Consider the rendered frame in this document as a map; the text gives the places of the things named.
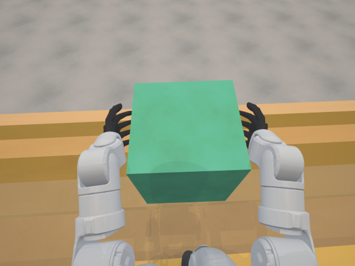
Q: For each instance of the right robot shin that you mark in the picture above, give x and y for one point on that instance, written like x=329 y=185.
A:
x=201 y=246

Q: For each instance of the left robot forearm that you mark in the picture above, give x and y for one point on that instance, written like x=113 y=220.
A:
x=98 y=173

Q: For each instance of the left robot hand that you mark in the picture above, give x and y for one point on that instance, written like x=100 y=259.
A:
x=112 y=125

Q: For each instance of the right robot thigh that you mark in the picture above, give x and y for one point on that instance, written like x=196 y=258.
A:
x=207 y=256

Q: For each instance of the carton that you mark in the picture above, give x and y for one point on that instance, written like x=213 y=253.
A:
x=186 y=141

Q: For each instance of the right robot forearm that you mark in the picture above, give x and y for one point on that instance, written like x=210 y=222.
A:
x=282 y=206

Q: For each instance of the right robot hand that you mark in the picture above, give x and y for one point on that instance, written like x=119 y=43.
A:
x=257 y=121

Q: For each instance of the right robot upper arm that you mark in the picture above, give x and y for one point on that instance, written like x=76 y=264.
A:
x=278 y=251

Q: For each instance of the left robot upper arm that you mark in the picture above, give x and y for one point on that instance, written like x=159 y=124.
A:
x=110 y=253

